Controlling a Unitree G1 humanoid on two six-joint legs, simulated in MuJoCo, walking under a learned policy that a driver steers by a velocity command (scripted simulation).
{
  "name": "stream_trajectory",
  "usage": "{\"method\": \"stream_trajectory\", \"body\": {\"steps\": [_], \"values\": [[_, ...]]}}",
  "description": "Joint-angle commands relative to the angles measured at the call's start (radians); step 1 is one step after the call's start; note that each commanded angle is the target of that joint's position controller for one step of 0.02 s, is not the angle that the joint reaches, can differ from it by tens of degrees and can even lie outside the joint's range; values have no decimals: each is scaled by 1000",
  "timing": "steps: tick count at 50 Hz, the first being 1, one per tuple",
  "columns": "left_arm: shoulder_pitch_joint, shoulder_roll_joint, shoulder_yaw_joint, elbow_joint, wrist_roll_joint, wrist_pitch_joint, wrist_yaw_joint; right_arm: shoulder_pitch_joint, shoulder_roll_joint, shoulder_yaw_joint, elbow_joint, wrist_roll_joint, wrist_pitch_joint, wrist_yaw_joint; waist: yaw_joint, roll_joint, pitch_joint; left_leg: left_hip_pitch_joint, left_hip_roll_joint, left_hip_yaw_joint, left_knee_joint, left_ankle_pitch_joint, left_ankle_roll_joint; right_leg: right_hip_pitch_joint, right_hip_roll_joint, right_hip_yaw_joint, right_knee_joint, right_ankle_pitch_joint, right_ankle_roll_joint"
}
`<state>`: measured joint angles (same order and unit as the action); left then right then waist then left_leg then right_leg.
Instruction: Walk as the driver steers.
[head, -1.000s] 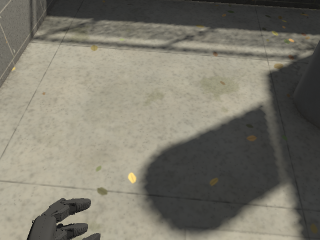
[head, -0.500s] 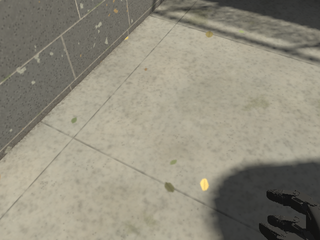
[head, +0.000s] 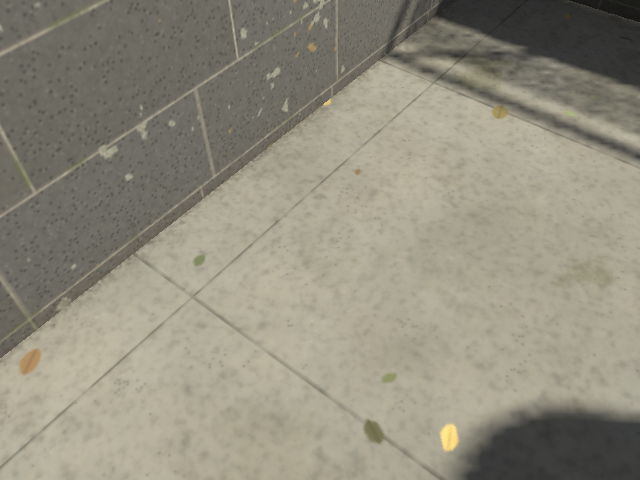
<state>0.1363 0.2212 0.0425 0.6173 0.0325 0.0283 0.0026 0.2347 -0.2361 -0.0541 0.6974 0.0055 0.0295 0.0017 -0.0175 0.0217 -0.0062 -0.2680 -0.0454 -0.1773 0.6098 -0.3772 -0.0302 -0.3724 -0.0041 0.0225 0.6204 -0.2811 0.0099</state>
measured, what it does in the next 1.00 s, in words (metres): stands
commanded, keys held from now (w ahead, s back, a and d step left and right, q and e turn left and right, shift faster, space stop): no key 1.00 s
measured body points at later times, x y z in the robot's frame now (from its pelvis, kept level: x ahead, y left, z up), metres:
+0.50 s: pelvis +0.03 -0.02 +0.01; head +0.04 -0.03 +0.46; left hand +0.19 +0.22 -0.09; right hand +0.11 -0.28 -0.13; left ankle -0.04 +0.14 -0.73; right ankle +0.02 -0.12 -0.73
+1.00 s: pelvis +0.01 -0.01 +0.01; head +0.01 -0.01 +0.46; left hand +0.11 +0.24 -0.11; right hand +0.03 -0.26 -0.14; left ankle -0.04 +0.14 -0.73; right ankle +0.02 -0.12 -0.73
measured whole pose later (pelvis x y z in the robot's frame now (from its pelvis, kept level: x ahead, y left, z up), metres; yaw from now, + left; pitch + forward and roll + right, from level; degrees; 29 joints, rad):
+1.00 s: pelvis +0.01 -0.01 +0.01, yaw +1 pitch -2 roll +0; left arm 0.24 0.21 0.06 0.78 0.00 0.02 0.02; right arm 0.30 -0.20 -0.05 1.03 0.02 0.01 -0.04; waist 0.01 0.00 0.04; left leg -0.11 0.01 -0.14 0.51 -0.36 -0.05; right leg -0.21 0.02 0.00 0.53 -0.28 -0.01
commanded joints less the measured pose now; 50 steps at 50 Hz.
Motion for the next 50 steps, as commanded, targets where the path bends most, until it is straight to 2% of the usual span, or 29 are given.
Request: {"method": "stream_trajectory", "body": {"steps": [1,3,5,6,8,10,14,19,29,50], "values": [[-77,90,25,-95,-6,-22,-21,37,-105,-22,-27,4,-10,4,-8,-157,-61,-59,43,23,-56,83,7,177,-126,163,-171,185,-90],[-50,112,32,-90,-15,-33,-18,32,-107,-25,-20,2,-2,6,6,-129,-42,-60,49,16,-68,160,16,199,-101,133,-153,242,-72],[-14,114,33,-81,-16,-39,-12,31,-86,-19,-9,8,-5,3,12,-117,-49,-45,58,9,-81,233,16,233,-98,125,-137,336,-77],[-1,103,31,-77,-17,-39,-9,36,-81,-17,4,7,-6,1,17,-108,-64,-33,61,8,-84,258,11,255,-98,121,-130,379,-82],[12,86,27,-76,-24,-48,-22,34,-86,-22,16,3,-7,-11,18,-96,-84,-9,66,11,-49,304,2,268,-109,128,-118,503,-108],[9,76,25,-69,-23,-50,-28,43,-77,-23,31,3,-5,-13,11,-88,-107,22,74,13,-56,314,-1,276,-108,120,-116,524,-114],[-1,79,29,-59,-23,-46,-36,38,-75,-25,55,5,2,-11,9,-40,-89,59,79,23,-90,347,2,259,-82,89,-119,474,-99],[-6,75,32,-49,-22,-39,-34,45,-83,-28,89,7,1,-14,11,-15,-62,53,83,31,-114,337,5,262,-62,60,-128,405,-88],[17,73,38,-14,-22,-28,-20,62,-89,-26,159,8,-6,-28,21,-22,-6,45,81,40,-144,293,11,245,-40,33,-150,273,-64],[90,87,39,118,-33,-17,19,113,-63,-14,318,10,-24,-44,28,-12,63,37,58,66,-190,232,11,231,-28,15,-177,144,-29]]}}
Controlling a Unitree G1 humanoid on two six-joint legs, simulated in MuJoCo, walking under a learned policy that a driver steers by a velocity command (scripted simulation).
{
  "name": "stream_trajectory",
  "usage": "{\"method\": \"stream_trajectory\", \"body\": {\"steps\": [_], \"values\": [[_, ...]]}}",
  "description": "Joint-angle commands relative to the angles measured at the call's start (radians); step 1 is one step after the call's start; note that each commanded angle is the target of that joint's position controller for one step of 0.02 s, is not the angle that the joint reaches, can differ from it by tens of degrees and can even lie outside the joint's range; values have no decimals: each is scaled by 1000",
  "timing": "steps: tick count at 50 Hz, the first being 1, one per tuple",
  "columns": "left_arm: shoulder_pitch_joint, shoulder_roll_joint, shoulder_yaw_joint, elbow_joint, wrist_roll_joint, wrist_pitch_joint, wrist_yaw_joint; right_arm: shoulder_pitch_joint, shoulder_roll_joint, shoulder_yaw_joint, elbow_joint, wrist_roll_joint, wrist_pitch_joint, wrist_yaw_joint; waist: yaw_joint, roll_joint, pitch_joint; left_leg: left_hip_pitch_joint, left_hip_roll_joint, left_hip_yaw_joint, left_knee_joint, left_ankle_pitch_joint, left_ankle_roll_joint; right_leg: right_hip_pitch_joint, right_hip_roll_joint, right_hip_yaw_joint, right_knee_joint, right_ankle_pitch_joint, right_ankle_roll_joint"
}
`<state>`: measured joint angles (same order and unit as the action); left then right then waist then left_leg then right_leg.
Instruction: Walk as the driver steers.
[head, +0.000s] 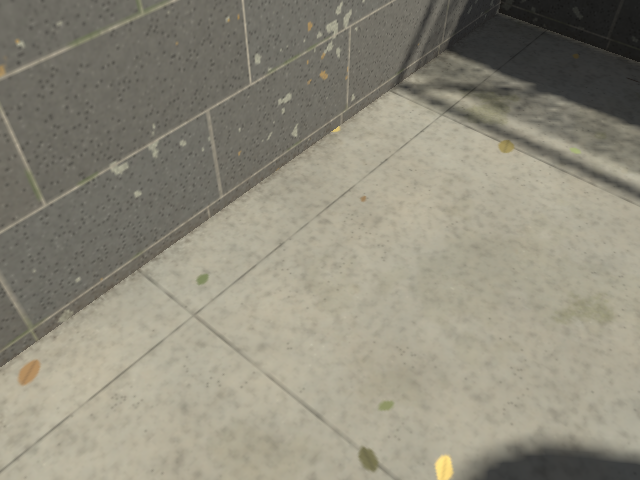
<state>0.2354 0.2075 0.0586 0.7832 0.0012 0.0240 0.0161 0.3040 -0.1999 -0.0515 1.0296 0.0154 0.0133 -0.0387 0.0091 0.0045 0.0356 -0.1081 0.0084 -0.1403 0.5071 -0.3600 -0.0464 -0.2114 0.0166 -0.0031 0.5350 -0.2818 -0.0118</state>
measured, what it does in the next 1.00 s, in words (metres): stands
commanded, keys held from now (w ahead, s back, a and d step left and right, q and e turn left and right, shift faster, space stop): no key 1.00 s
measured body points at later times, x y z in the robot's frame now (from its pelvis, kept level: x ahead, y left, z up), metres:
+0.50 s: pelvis +0.00 +0.01 +0.00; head -0.01 +0.01 +0.45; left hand +0.05 +0.27 -0.13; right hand -0.01 -0.24 -0.15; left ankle -0.05 +0.16 -0.73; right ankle +0.01 -0.11 -0.73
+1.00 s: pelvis +0.00 +0.02 +0.00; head +0.01 +0.02 +0.45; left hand +0.04 +0.28 -0.14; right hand +0.00 -0.23 -0.15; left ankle -0.05 +0.16 -0.73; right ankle +0.01 -0.11 -0.73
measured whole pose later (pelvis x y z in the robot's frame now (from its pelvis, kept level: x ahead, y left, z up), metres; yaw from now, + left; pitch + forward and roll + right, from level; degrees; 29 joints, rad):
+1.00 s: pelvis +0.00 +0.02 +0.00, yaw -1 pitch -3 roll +0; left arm 0.25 0.22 0.06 0.98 -0.01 0.04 0.06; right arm 0.31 -0.20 -0.04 1.08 0.01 0.00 -0.01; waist 0.03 0.00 0.05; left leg -0.08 -0.02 -0.10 0.45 -0.33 -0.02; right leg -0.19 -0.02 0.02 0.49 -0.26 0.02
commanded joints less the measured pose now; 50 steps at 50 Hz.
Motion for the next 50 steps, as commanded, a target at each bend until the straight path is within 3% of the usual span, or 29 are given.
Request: {"method": "stream_trajectory", "body": {"steps": [1,9,10,16,20,28,32,50], "values": [[-6,102,23,-41,-2,-13,6,46,-98,-16,-9,0,-8,-4,1,5,23,-123,4,30,-88,214,27,70,-48,40,-92,143,-6],[15,104,19,11,-5,-10,14,60,-87,-12,25,1,-10,-4,4,2,40,-132,-4,40,-96,194,26,65,-46,35,-97,117,4],[9,102,18,14,-5,-9,14,59,-103,-16,30,-2,-9,-1,6,8,38,-133,-4,43,-95,185,25,68,-47,36,-97,127,5],[18,112,18,45,-7,-8,14,70,-80,-9,45,0,-7,4,10,6,36,-138,-9,43,-102,183,26,77,-42,26,-86,125,7],[28,121,20,69,-5,2,31,51,-94,-8,42,3,-4,8,14,6,56,-153,-14,45,-132,156,25,84,-45,35,-101,116,18],[41,122,21,111,-8,-1,32,61,-91,-5,53,1,-4,7,12,-2,46,-130,-17,52,-142,193,26,97,-47,31,-100,172,20],[39,124,20,117,-7,8,44,64,-98,-6,49,-3,-12,20,19,-2,44,-151,-17,58,-146,180,13,125,-46,29,-94,204,20],[49,129,19,168,-9,9,47,71,-103,-2,37,-2,-13,23,23,2,41,-137,-19,61,-149,223,19,128,-50,23,-95,231,26]]}}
